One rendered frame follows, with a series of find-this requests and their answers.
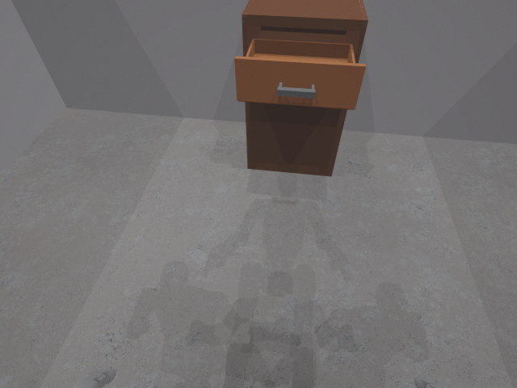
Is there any robot left hand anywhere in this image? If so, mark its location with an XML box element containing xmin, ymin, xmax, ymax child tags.
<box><xmin>72</xmin><ymin>369</ymin><xmax>116</xmax><ymax>388</ymax></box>

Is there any handle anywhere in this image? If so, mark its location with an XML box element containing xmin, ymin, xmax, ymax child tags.
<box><xmin>277</xmin><ymin>82</ymin><xmax>316</xmax><ymax>99</ymax></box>

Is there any drawer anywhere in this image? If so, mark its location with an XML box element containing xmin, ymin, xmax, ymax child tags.
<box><xmin>234</xmin><ymin>39</ymin><xmax>366</xmax><ymax>110</ymax></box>

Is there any cabinet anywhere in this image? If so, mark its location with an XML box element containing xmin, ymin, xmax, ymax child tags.
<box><xmin>242</xmin><ymin>0</ymin><xmax>368</xmax><ymax>176</ymax></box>

